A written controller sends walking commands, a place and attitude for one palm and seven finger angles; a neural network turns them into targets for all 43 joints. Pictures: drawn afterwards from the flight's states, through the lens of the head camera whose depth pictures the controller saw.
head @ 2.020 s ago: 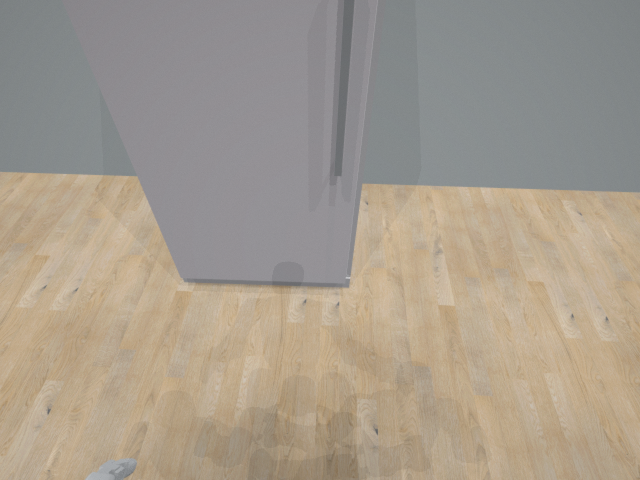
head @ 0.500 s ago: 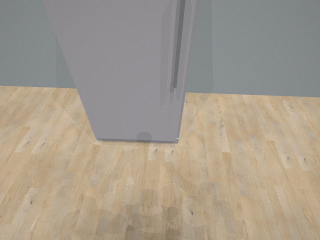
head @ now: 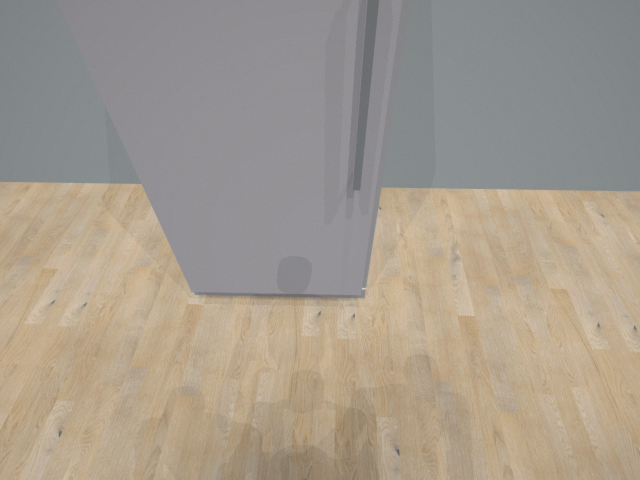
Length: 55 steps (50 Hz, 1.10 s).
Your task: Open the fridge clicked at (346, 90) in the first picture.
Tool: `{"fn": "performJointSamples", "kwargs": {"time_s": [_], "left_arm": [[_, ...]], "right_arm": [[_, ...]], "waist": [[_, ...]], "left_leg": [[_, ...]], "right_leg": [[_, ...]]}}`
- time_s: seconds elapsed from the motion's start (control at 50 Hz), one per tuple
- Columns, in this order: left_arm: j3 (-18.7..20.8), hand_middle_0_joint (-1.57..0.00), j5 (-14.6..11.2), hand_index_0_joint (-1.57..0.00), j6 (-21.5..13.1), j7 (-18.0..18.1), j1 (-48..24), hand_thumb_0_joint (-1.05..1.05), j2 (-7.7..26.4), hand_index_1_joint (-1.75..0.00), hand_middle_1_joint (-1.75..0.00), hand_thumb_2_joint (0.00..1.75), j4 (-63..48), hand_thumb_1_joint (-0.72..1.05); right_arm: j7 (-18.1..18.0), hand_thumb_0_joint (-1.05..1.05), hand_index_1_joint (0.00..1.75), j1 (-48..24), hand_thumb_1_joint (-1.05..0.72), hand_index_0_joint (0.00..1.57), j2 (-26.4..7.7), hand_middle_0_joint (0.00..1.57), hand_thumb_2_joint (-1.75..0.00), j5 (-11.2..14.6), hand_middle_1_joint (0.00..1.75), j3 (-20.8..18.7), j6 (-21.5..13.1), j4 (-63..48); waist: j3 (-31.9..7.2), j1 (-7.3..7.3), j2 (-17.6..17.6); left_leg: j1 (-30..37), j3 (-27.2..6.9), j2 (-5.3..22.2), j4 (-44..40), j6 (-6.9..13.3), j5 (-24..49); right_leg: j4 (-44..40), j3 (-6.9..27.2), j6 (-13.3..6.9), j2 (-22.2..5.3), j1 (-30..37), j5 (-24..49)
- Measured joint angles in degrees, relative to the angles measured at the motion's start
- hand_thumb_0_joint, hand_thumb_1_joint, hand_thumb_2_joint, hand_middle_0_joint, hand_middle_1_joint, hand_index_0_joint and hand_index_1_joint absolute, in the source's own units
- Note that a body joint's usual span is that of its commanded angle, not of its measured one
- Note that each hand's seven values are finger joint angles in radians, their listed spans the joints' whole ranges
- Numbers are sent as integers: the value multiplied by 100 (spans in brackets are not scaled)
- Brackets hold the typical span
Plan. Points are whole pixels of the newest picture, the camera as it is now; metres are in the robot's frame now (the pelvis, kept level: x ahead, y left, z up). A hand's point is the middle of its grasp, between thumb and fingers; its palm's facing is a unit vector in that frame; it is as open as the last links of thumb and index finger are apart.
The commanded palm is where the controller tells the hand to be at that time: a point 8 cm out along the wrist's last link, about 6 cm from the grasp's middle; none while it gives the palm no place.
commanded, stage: take the last steps up to it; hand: right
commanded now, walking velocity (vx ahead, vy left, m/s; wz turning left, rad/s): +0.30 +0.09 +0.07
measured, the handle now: (364, 83) +0.77 -0.07 +0.11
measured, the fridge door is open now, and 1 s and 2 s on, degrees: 0 0 0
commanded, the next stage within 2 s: come to a stop and stand still in 0.62 s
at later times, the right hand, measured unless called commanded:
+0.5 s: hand (448, 402) +0.27 -0.19 -0.16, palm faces -0.08 +0.98 -0.17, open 7.3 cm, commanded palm none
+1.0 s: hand (407, 357) +0.36 -0.14 -0.19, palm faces +0.02 +0.98 -0.18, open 7.2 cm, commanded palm none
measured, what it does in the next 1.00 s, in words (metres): walks ahead: right foot, then left foot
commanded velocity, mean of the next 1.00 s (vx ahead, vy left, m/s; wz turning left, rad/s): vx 0.09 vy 0.05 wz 0.00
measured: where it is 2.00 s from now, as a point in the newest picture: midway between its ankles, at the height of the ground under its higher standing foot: (297, 463)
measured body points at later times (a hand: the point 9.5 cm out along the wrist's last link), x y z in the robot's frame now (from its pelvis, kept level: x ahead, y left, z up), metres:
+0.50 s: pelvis +0.17 -0.01 +0.01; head +0.19 -0.03 +0.46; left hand +0.10 +0.20 -0.14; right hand +0.28 -0.25 -0.15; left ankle +0.26 +0.16 -0.69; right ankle +0.11 -0.12 -0.74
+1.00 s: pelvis +0.31 +0.04 -0.01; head +0.33 +0.02 +0.44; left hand +0.36 +0.27 -0.15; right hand +0.36 -0.20 -0.17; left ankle +0.30 +0.16 -0.72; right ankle +0.35 -0.05 -0.74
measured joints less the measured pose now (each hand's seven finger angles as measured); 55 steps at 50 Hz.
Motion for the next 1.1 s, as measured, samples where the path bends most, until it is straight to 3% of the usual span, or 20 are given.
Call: {"fn": "performJointSamples", "kwargs": {"time_s": [0.06,0.12,0.16,0.22,0.28,0.38,0.46,0.56,0.62,0.64,0.7,0.76,0.82,0.9,0.92,0.98,1.04,1.1], "left_arm": [[34,-20,-20,-20,-62,-34,-261,1,-81,-30,-30,90,-191,91],[31,-20,-28,-20,-246,-26,-458,1,-172,-30,-30,90,-396,91],[41,-20,13,-20,-419,28,-528,0,-225,-30,-30,90,-492,91],[25,-20,16,-20,-464,118,-429,0,-357,-30,-30,90,-476,91],[123,-20,7,-21,-493,238,-199,-2,-309,-30,-30,90,-405,95],[77,-20,33,-21,-470,201,269,-1,-251,-30,-30,90,-164,94],[70,-20,55,-20,-434,168,604,-1,-299,-30,-30,90,-27,93],[90,-20,108,-20,-343,130,935,0,-350,-30,-30,90,122,91],[99,-20,96,-20,-270,108,1166,0,-363,-30,-30,90,232,91],[90,-20,64,-20,-243,88,1238,0,-389,-30,-30,90,275,91],[101,-20,-3,-20,-71,81,1028,0,-290,-30,-30,90,351,91],[130,-20,29,-20,-7,87,728,1,-201,-30,-30,90,207,91],[98,-20,24,-20,-41,145,409,0,-177,-30,-30,90,-26,91],[44,-20,-16,-20,-76,191,-5,0,-154,-30,-30,90,-252,91],[62,-20,-13,-20,-62,216,-84,1,-129,-30,-30,90,-273,92],[55,-20,-6,-20,-26,213,-311,1,-164,-30,-30,90,-371,94],[23,-20,23,-20,-19,241,-557,1,-164,-30,-30,90,-530,93],[30,-20,37,-20,26,225,-798,0,-149,-30,-30,90,-656,92]], "right_arm": [[-12,0,30,226,-91,21,113,20,-90,-13,30,3,41,185],[8,0,30,360,-91,21,154,20,-90,14,30,-30,80,347],[40,0,30,353,-91,21,165,20,-90,54,30,-71,148,405],[69,0,30,63,-91,21,33,20,-90,9,30,-134,277,356],[109,0,30,-371,-91,20,-135,20,-90,-45,30,-235,286,87],[153,0,30,-1062,-92,20,-330,20,-90,-48,30,-334,248,-414],[190,0,30,-1569,-92,20,-404,19,-90,-27,30,-346,277,-599],[214,0,30,-2052,-92,20,-394,19,-90,8,30,-320,278,-699],[230,0,30,-2174,-92,20,-354,19,-90,8,30,-277,148,-767],[217,0,30,-2192,-92,20,-356,20,-90,-1,30,-271,48,-788],[135,0,30,-2171,-92,20,-154,20,-90,53,30,-210,-89,-745],[16,-1,30,-1921,-92,20,5,20,-90,84,30,-192,-36,-628],[-123,-3,30,-1759,-96,21,-74,20,-90,72,30,-244,-1,-578],[-130,-3,30,-1595,-95,21,-151,20,-90,76,30,-169,172,-495],[-128,-2,30,-1543,-95,21,-160,20,-90,89,30,-167,224,-490],[-145,-1,30,-1451,-94,20,-244,20,-90,120,30,-194,409,-495],[-151,-1,30,-1441,-93,20,-265,20,-90,114,30,-212,507,-518],[-145,0,30,-1421,-92,20,-277,20,-90,104,30,-238,528,-571]], "waist": [[64,-15,76],[139,33,169],[183,65,212],[147,71,296],[61,97,296],[-29,150,270],[50,319,225],[225,595,98],[273,681,-9],[264,668,22],[412,585,-204],[333,545,-267],[225,467,-243],[207,303,-238],[215,267,-222],[256,139,83],[361,91,114],[454,61,70]], "left_leg": [[220,-75,20,-200,-80,-47],[328,-139,68,73,-185,-374],[-98,-144,97,1338,-113,-772],[-1110,-13,189,3603,-11,-536],[-1900,222,435,4245,-78,66],[-2610,313,779,3604,-253,743],[-2717,360,930,2600,-315,1032],[-2405,512,855,1392,-225,992],[-1844,682,672,652,-85,1032],[-1747,692,682,572,-7,1312],[-1655,847,540,1009,-31,906],[-1296,951,437,654,-84,818],[-1060,1016,377,332,-56,861],[-920,1017,310,449,-111,662],[-917,1007,314,597,-142,547],[-1021,810,491,1102,-252,89],[-1394,464,411,2327,-301,-809],[-1601,279,351,2982,-349,-953]], "right_leg": [[-600,-100,-28,-63,-228,363],[-1722,-198,-91,-29,39,995],[-1767,-317,-320,-36,173,1190],[-1824,-526,-354,-7,521,894],[-2432,-588,-315,69,964,1035],[-3245,-614,-288,147,1591,1181],[-3547,-613,-180,139,2005,1108],[-3492,-608,48,4,2361,752],[-2924,-525,216,-184,2359,274],[-2311,-486,174,-239,2130,63],[136,104,-29,-254,1114,-283],[939,144,-43,-255,322,120],[61,43,66,-229,37,349],[-1711,-16,143,-109,339,1091],[-1997,-46,29,-87,491,1293],[-2110,-214,-278,90,677,1157],[-2391,-249,-342,137,778,1285],[-2620,-255,-321,127,814,1468]]}}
